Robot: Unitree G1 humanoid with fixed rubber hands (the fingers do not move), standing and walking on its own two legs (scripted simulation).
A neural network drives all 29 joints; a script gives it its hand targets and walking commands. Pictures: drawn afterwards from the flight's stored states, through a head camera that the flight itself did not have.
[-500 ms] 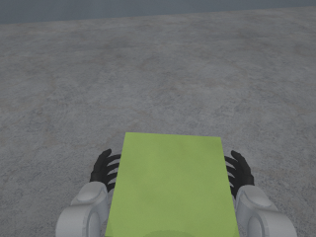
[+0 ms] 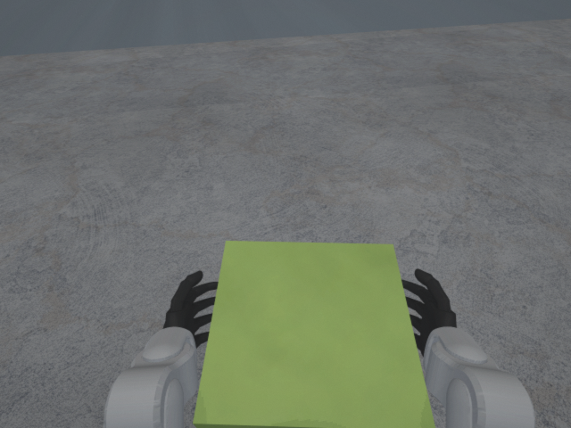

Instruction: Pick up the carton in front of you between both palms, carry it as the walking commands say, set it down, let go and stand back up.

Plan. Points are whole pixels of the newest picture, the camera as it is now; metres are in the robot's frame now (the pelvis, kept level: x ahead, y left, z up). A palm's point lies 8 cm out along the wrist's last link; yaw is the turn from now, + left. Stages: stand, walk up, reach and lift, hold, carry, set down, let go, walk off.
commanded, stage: carry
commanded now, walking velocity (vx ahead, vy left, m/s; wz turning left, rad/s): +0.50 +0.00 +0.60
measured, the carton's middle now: (305, 359) +0.23 -0.01 +0.03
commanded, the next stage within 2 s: none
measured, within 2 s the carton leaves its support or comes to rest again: neither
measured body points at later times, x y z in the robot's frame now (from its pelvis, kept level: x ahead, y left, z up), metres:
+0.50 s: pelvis +0.33 +0.06 +0.00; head +0.33 +0.07 +0.45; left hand +0.54 +0.25 +0.07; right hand +0.59 -0.05 +0.07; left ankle +0.36 +0.12 -0.73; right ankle +0.19 -0.11 -0.62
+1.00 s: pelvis +0.67 +0.08 +0.00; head +0.69 +0.08 +0.45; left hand +0.86 +0.30 +0.08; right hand +0.96 +0.01 +0.07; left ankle +0.48 +0.14 -0.63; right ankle +0.77 +0.04 -0.73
